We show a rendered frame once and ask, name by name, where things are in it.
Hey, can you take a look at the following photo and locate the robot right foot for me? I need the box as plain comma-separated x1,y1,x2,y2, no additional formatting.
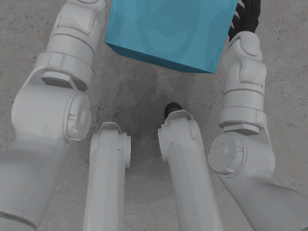
164,102,182,120

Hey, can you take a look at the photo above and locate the robot left forearm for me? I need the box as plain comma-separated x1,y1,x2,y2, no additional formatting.
12,0,106,129

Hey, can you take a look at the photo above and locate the robot left upper arm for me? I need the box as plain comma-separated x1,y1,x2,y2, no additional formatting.
0,83,91,231

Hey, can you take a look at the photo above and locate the robot right thigh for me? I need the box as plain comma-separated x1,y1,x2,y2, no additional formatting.
158,117,224,231

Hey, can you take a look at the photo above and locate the carton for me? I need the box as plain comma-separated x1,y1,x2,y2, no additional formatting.
104,0,239,74

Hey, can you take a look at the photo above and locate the robot right forearm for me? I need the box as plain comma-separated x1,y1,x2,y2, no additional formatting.
218,31,272,149

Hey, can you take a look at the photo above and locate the robot right upper arm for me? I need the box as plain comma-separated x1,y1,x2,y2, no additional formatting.
207,131,308,231

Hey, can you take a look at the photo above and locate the right robot hand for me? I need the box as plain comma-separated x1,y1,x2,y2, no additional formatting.
228,0,261,42

